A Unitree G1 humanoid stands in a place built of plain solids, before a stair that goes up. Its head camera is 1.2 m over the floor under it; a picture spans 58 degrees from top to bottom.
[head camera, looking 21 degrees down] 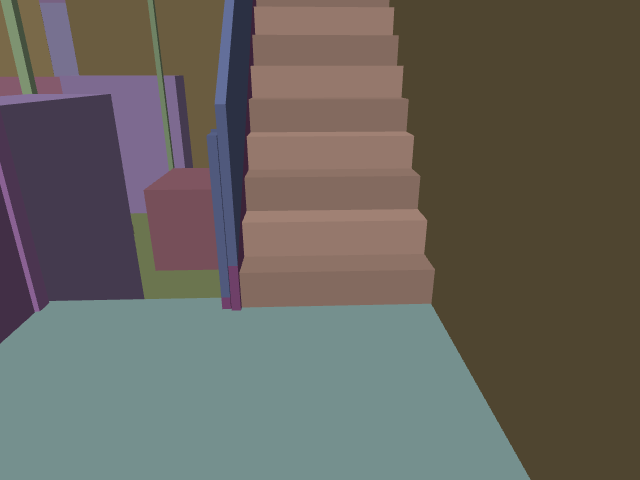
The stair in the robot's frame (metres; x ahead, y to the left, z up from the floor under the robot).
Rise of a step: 0.21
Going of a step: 0.22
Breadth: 1.06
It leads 2 degrees to the left of straight ahead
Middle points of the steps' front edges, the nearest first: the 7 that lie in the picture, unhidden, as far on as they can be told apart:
2.11 -0.10 0.21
2.33 -0.09 0.42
2.55 -0.08 0.63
2.77 -0.07 0.84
2.99 -0.06 1.04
3.21 -0.05 1.25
3.43 -0.04 1.46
